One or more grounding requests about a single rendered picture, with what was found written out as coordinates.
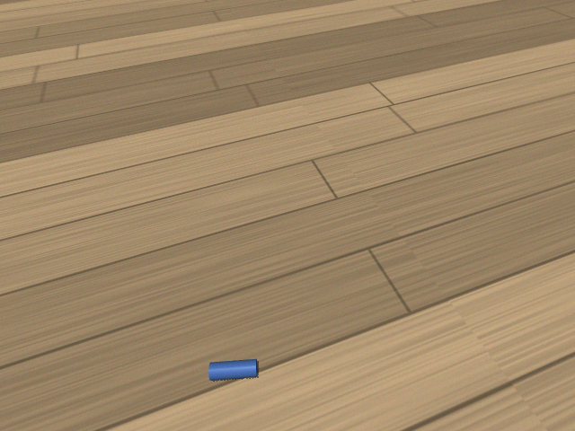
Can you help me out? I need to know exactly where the can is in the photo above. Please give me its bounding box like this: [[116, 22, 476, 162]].
[[208, 359, 258, 381]]

